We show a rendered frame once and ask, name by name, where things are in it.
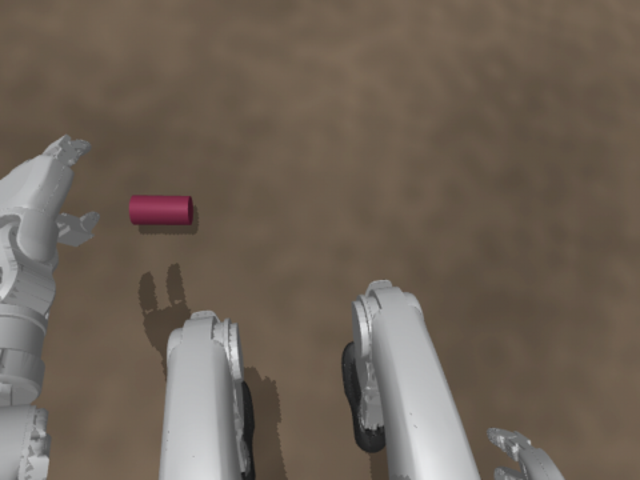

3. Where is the can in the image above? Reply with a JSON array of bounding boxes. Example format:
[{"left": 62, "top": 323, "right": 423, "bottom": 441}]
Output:
[{"left": 129, "top": 195, "right": 193, "bottom": 225}]

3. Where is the right robot hand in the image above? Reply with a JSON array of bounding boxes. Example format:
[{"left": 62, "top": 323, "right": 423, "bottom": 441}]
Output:
[{"left": 487, "top": 428, "right": 565, "bottom": 480}]

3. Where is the left robot hand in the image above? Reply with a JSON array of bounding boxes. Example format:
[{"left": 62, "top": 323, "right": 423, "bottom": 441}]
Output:
[{"left": 0, "top": 134, "right": 100, "bottom": 247}]

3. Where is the left robot arm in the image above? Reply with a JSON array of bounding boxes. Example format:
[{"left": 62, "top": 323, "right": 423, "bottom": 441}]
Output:
[{"left": 0, "top": 208, "right": 59, "bottom": 480}]

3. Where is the right robot foot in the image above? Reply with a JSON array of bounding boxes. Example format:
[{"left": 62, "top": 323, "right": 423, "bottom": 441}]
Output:
[{"left": 342, "top": 341, "right": 386, "bottom": 453}]

